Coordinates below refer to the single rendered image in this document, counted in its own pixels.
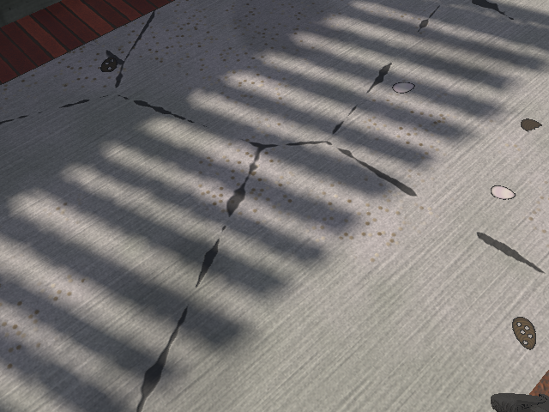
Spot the robot right hand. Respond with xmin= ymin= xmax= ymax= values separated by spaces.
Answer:
xmin=491 ymin=393 xmax=549 ymax=412

